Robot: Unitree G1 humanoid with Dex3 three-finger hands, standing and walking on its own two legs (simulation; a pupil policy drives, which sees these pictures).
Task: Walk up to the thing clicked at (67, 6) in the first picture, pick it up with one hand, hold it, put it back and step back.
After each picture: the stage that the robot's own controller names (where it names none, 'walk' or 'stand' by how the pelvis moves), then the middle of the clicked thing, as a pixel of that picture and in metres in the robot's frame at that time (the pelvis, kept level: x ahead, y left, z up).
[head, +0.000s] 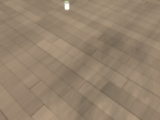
stand; (66, 5) +2.35 +0.23 -0.72
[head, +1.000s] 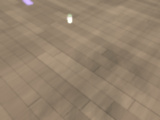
walk; (69, 18) +2.23 +0.17 -0.71
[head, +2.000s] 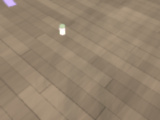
walk; (62, 29) +1.58 +0.18 -0.71
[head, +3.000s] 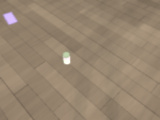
walk; (66, 58) +1.07 +0.16 -0.71
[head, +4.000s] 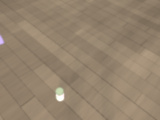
walk; (59, 94) +0.71 +0.16 -0.71
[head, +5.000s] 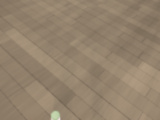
walk; (55, 118) +0.50 +0.13 -0.72
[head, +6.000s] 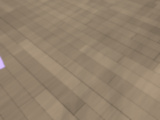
stand; out of the picture +0.45 +0.21 -0.71
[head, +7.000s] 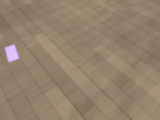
stand; out of the picture +0.43 +0.15 -0.71
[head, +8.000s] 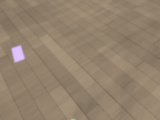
stand; out of the picture +0.46 +0.13 -0.72
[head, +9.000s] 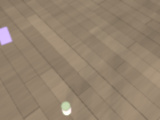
stand; (66, 108) +0.48 +0.15 -0.70
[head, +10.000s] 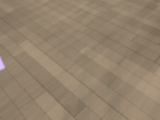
stand; out of the picture +0.43 +0.19 -0.72
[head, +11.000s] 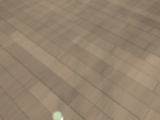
walk; (58, 118) +0.48 +0.22 -0.71
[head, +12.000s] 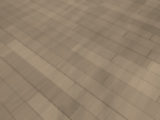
stand; out of the picture +0.40 +0.21 -0.71
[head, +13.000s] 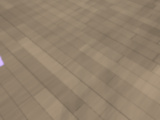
stand; out of the picture +0.45 +0.19 -0.72
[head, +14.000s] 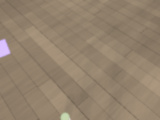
stand; (65, 119) +0.45 +0.17 -0.72
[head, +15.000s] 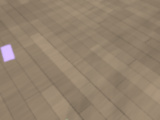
walk; out of the picture +0.44 +0.15 -0.70
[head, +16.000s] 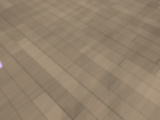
stand; out of the picture +0.38 +0.19 -0.72
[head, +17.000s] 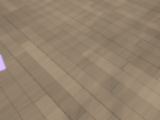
stand; out of the picture +0.39 +0.19 -0.73
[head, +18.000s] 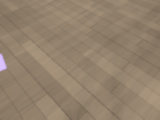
stand; out of the picture +0.38 +0.19 -0.73
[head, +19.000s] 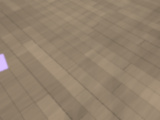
stand; out of the picture +0.38 +0.18 -0.73
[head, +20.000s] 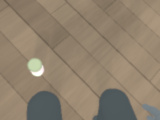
go down; (36, 67) +0.45 +0.21 -0.39
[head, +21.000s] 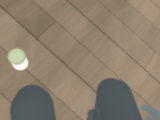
go down; (18, 59) +0.46 +0.24 -0.30
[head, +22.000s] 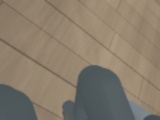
close in; out of the picture +0.44 +0.28 -0.22
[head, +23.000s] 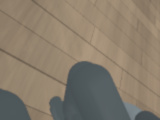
close; out of the picture +0.44 +0.29 -0.22
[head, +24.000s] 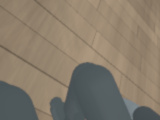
lift; out of the picture +0.40 +0.26 -0.23
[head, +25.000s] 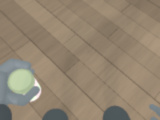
lift; (26, 86) +0.33 +0.19 -0.01
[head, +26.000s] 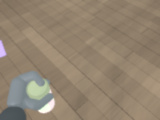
hold; (41, 96) +0.31 +0.16 +0.01
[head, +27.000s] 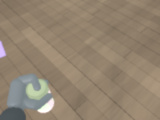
hold; (41, 96) +0.32 +0.17 +0.00
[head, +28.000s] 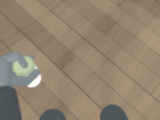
crouch; (28, 72) +0.40 +0.19 -0.08
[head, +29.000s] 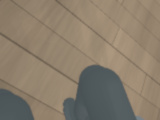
lower; out of the picture +0.43 +0.29 -0.21
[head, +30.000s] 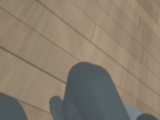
lower; out of the picture +0.43 +0.31 -0.23
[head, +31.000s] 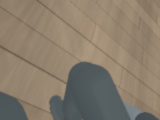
lower; out of the picture +0.43 +0.31 -0.23
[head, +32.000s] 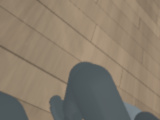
lower; out of the picture +0.43 +0.31 -0.23
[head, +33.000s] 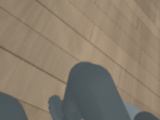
lower; out of the picture +0.43 +0.31 -0.23
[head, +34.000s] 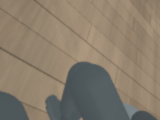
withdraw; out of the picture +0.43 +0.29 -0.24
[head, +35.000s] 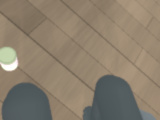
stand; (8, 59) +0.44 +0.26 -0.28
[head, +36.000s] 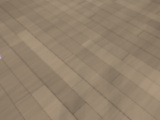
stand; out of the picture +0.40 +0.17 -0.64
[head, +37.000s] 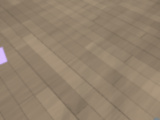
stand; out of the picture +0.41 +0.19 -0.66
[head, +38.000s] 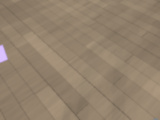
stand; out of the picture +0.40 +0.18 -0.67
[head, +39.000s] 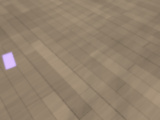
stand; out of the picture +0.43 +0.17 -0.72
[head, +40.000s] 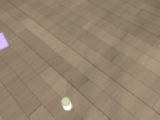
walk; (66, 103) +0.52 +0.20 -0.71
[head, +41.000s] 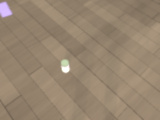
walk; (65, 66) +0.81 +0.14 -0.69
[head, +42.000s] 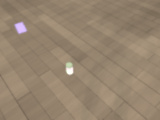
stand; (69, 68) +1.05 +0.17 -0.70
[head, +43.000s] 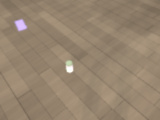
stand; (69, 66) +1.05 +0.17 -0.73
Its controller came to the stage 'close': yes
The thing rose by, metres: 0.71
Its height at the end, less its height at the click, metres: +0.00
